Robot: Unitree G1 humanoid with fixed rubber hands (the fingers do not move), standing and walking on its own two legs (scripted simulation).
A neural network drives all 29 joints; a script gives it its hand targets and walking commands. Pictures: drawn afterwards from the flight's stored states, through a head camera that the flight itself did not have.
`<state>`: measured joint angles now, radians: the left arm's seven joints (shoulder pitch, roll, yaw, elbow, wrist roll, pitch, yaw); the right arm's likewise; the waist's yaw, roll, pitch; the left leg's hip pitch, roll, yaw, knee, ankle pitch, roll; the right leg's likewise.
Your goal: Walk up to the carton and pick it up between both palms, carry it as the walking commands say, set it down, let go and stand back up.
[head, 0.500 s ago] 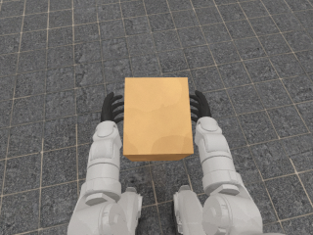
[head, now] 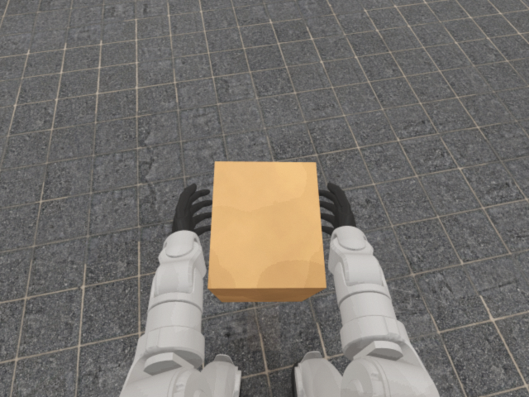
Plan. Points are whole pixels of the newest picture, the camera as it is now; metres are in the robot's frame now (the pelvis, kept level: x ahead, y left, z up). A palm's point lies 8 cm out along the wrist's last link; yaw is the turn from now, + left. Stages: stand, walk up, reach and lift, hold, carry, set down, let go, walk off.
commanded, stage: reach and lift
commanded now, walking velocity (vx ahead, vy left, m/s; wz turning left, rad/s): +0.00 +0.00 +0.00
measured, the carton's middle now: (263, 240) +0.37 +0.02 -0.09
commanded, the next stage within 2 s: none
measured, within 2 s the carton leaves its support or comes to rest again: neither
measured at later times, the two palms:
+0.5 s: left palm (173, 223) +0.34 +0.13 +0.06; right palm (356, 221) +0.35 -0.11 +0.04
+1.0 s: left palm (159, 218) +0.32 +0.14 +0.11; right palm (369, 213) +0.33 -0.11 +0.10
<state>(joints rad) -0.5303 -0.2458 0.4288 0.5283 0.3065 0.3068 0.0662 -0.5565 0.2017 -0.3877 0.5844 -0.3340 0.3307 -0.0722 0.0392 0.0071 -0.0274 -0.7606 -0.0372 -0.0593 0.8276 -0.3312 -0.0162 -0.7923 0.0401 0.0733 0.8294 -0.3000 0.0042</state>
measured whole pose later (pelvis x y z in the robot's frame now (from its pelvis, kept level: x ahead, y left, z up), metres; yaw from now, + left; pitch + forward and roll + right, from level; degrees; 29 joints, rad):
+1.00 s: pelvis +0.01 -0.01 +0.04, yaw +1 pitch -9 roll +0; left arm -0.48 -0.23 0.35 0.44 0.34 0.69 0.05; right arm -0.49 0.23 -0.33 0.47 -0.35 0.71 -0.08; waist 0.03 0.01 0.04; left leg -0.08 -0.02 -0.09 0.45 -0.22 -0.02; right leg -0.11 0.03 0.06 0.46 -0.20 -0.01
